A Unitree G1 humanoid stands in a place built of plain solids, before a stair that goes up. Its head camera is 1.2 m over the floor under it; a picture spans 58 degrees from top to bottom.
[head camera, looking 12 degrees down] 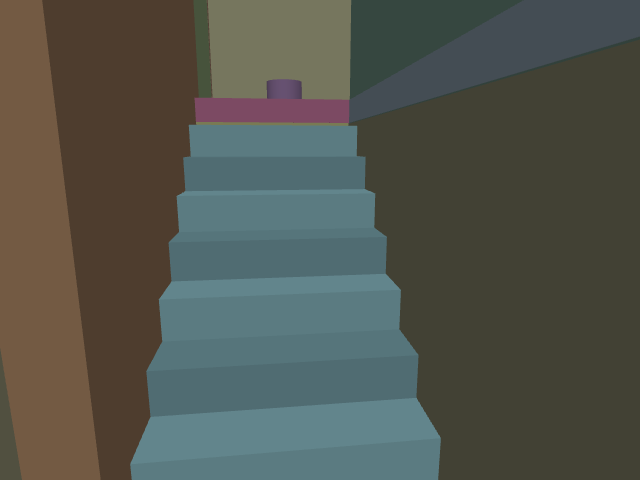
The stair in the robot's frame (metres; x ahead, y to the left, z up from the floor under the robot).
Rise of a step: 0.17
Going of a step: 0.22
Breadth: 0.91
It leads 7 degrees to the left of straight ahead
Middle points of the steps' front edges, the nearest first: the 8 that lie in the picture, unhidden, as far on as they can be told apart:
1.12 0.08 0.33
1.34 0.11 0.50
1.55 0.14 0.66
1.77 0.16 0.83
1.99 0.19 0.99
2.21 0.22 1.16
2.43 0.24 1.32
2.68 0.28 1.49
